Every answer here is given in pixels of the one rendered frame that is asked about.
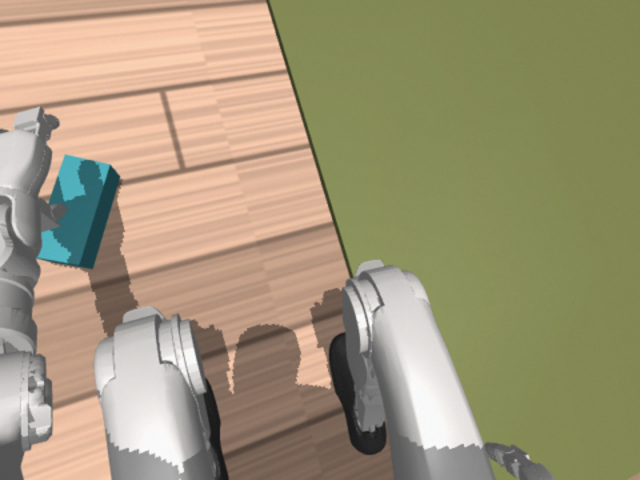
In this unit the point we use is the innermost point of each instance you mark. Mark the carton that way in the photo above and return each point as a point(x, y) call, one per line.
point(87, 188)

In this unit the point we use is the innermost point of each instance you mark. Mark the right robot foot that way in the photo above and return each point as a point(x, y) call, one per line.
point(365, 442)

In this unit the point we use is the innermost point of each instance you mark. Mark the left robot hand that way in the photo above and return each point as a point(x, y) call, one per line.
point(25, 160)

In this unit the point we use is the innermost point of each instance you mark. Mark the left robot arm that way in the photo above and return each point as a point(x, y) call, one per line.
point(26, 406)

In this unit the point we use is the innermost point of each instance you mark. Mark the right robot hand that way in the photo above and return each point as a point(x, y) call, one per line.
point(517, 462)

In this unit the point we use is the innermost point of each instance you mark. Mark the left robot foot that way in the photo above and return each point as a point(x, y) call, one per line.
point(214, 422)

